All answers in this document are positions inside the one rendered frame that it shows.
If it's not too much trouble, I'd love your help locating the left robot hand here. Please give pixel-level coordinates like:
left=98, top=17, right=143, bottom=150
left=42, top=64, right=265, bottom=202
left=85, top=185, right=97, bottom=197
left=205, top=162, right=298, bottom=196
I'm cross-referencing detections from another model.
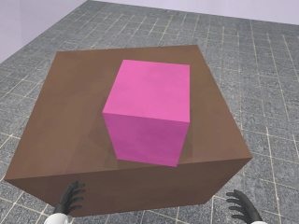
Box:
left=52, top=181, right=85, bottom=215

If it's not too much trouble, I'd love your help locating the robot left forearm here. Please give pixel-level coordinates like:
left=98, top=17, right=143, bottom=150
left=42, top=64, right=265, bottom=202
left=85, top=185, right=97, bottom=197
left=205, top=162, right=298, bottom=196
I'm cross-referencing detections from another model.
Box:
left=44, top=213, right=68, bottom=224

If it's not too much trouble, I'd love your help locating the carton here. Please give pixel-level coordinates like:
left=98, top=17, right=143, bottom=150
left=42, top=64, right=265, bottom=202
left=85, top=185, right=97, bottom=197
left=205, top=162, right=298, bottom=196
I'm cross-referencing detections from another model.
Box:
left=102, top=60, right=190, bottom=167

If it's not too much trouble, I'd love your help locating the right robot hand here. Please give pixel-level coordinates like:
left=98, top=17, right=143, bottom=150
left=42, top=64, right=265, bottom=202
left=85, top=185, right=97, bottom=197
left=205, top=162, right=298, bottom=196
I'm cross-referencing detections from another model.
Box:
left=226, top=189, right=263, bottom=224

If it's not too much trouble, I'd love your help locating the pedestal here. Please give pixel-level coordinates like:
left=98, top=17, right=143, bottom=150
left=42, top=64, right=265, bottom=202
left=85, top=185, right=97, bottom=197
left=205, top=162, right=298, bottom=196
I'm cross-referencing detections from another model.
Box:
left=3, top=45, right=253, bottom=217

